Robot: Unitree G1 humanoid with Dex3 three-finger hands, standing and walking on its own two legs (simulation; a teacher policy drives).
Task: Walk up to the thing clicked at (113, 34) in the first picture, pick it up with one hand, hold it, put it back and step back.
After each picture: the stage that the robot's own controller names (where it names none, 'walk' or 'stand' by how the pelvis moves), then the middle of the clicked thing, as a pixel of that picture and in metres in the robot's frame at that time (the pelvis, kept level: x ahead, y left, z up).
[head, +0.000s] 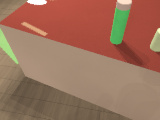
stand; (119, 22) +0.74 -0.17 -0.01
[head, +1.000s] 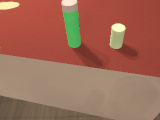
walk; (72, 25) +0.67 +0.12 +0.02
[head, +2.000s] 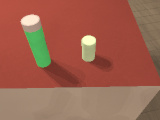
stand; (38, 44) +0.54 +0.23 +0.01
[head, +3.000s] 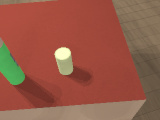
walk; (5, 61) +0.43 +0.34 +0.02
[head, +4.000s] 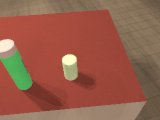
stand; (16, 67) +0.45 +0.31 -0.01
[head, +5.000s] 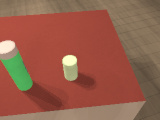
stand; (16, 68) +0.45 +0.31 -0.02
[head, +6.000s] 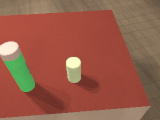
stand; (19, 69) +0.44 +0.30 -0.02
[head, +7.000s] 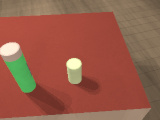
stand; (20, 70) +0.44 +0.29 -0.02
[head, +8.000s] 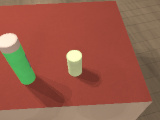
rise first; (19, 62) +0.45 +0.29 -0.01
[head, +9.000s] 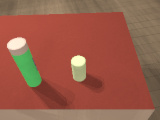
rise first; (26, 64) +0.46 +0.30 -0.01
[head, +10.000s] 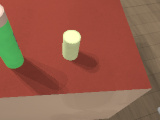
go down; (4, 41) +0.47 +0.27 +0.03
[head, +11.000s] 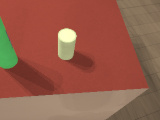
go down; out of the picture +0.47 +0.28 +0.05
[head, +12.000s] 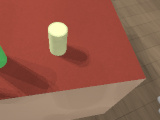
close in; out of the picture +0.46 +0.29 +0.07
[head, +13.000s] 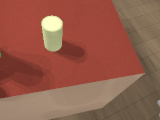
close; out of the picture +0.48 +0.29 +0.09
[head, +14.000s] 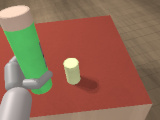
lift; (30, 55) +0.33 +0.16 +0.21
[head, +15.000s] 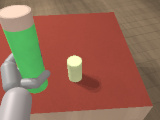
hold; (28, 55) +0.33 +0.18 +0.19
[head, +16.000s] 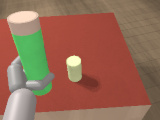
hold; (33, 58) +0.34 +0.17 +0.17
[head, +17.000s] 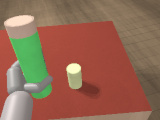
hold; (32, 61) +0.33 +0.17 +0.18
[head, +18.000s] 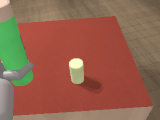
crouch; (10, 48) +0.35 +0.23 +0.22
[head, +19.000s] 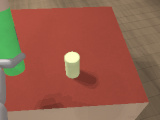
crouch; (5, 38) +0.41 +0.26 +0.17
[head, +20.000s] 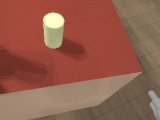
lower; out of the picture +0.48 +0.28 +0.08
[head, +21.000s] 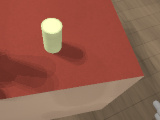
lower; out of the picture +0.47 +0.29 +0.08
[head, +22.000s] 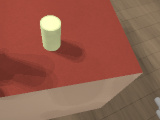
lower; out of the picture +0.48 +0.29 +0.09
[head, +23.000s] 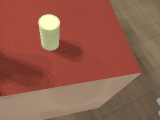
lower; out of the picture +0.48 +0.29 +0.09
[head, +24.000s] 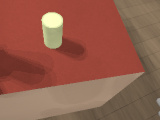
loosen; out of the picture +0.48 +0.29 +0.09
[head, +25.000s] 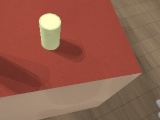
rise; out of the picture +0.46 +0.30 +0.09
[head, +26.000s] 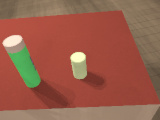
sink last; (24, 64) +0.46 +0.30 +0.04
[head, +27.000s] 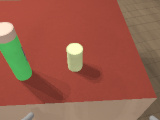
stand; (14, 55) +0.45 +0.29 +0.04
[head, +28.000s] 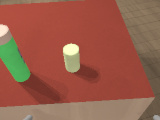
stand; (11, 56) +0.45 +0.31 +0.05
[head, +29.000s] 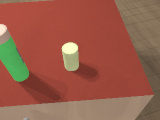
stand; (10, 56) +0.46 +0.30 +0.05
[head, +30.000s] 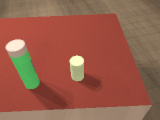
stand; (25, 66) +0.46 +0.29 -0.02
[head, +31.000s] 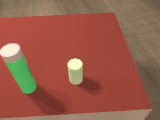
stand; (20, 71) +0.44 +0.29 -0.02
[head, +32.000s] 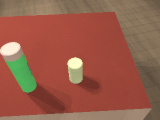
stand; (21, 70) +0.44 +0.29 -0.02
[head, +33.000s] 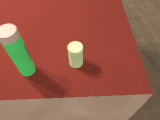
walk; (18, 53) +0.47 +0.29 -0.01
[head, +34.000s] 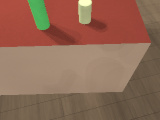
walk; (37, 5) +0.72 +0.25 +0.01
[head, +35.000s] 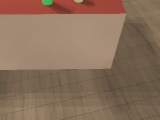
stand; out of the picture +1.08 +0.28 +0.00
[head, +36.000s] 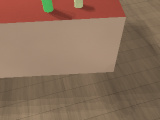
stand; out of the picture +1.07 +0.29 +0.00
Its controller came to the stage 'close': yes
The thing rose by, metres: 0.23
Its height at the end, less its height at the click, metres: +0.00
